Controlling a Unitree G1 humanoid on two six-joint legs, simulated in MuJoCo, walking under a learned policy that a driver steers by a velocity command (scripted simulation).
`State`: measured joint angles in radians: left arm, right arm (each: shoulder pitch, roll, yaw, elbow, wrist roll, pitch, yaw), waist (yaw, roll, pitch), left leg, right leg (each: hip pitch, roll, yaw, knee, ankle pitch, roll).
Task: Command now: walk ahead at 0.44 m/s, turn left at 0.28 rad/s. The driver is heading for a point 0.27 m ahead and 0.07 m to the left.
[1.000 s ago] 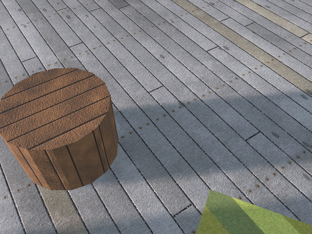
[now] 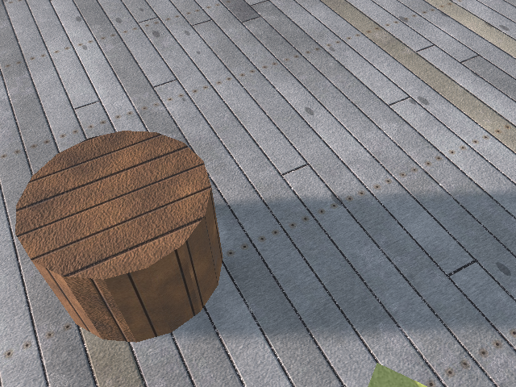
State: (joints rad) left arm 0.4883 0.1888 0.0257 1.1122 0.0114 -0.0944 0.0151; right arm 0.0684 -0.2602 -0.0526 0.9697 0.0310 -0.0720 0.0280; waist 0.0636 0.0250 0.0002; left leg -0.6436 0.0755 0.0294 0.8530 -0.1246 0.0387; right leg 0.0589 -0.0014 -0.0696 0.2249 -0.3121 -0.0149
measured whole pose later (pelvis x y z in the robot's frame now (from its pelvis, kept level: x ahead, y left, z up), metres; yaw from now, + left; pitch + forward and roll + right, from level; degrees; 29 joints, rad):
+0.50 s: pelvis +0.20 +0.05 +0.00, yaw +6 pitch +1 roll +2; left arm 0.12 0.25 0.05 0.93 0.00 -0.02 0.06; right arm 0.15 -0.24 -0.02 1.01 -0.03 -0.05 0.00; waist -0.02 -0.04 0.03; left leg -0.26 -0.08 0.06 0.36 -0.13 0.07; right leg -0.50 -0.10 0.05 0.74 -0.25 0.05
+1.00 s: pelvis +0.27 +0.02 +0.00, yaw +6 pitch +0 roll +0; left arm 0.13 0.22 0.06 1.03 0.00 -0.01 0.04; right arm 0.16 -0.25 -0.02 1.08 -0.01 -0.01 -0.03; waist 0.00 0.00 0.03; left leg -0.18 0.00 0.02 0.49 -0.31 0.01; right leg -0.24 -0.02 0.00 0.50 -0.26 0.01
